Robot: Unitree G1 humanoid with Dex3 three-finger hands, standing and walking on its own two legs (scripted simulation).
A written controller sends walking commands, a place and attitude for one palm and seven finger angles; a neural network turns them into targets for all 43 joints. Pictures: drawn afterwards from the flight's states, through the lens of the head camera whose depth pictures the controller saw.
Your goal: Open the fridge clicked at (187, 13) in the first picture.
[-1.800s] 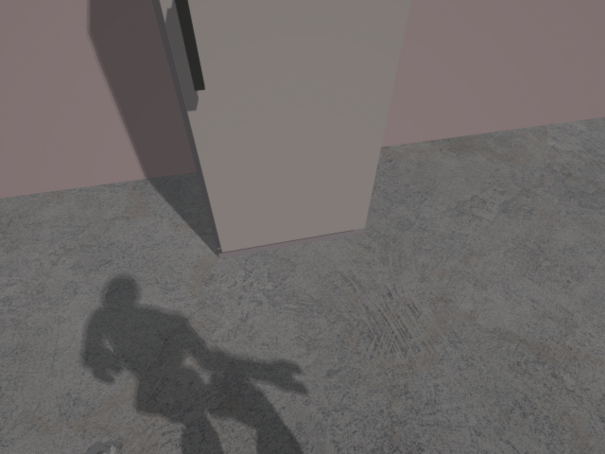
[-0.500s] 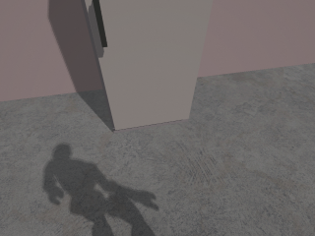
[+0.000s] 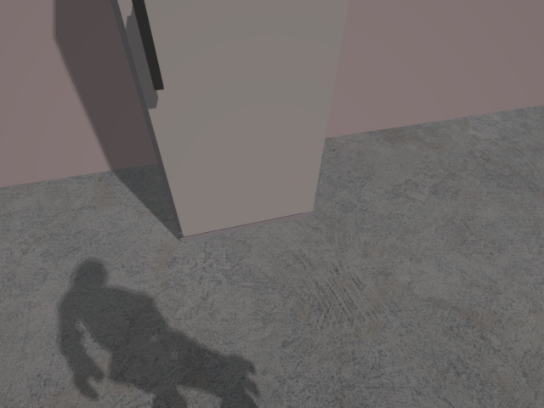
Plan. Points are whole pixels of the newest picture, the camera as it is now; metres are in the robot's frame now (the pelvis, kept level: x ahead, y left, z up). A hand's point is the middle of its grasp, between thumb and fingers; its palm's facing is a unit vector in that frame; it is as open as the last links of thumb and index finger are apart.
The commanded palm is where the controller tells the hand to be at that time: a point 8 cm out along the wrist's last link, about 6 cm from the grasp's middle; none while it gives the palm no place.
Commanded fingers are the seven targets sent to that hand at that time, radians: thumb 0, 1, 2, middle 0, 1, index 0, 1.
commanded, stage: walk to a spot facing it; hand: left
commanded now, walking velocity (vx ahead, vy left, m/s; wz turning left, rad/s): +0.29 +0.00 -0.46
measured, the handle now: (148, 42) +0.87 +0.38 +0.15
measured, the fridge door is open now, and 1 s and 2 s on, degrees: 0 0 0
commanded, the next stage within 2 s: turn to face it in 0.20 s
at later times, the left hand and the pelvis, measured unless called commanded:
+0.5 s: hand out of the picture +0.16 +0.13 -0.17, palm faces -0.06 -0.98 -0.16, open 7.4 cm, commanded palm none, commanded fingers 0.00 0.90 0.90 -0.20 -0.30 -0.20 -0.30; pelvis +0.14 -0.03 +0.01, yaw -5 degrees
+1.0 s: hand (173, 335) +0.28 +0.21 -0.16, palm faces +0.17 -0.95 -0.25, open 7.4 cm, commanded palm none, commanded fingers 0.00 0.90 0.90 -0.20 -0.30 -0.20 -0.30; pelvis +0.22 -0.01 +0.01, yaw +8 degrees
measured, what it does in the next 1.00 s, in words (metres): walks ahead: right foot, then left foot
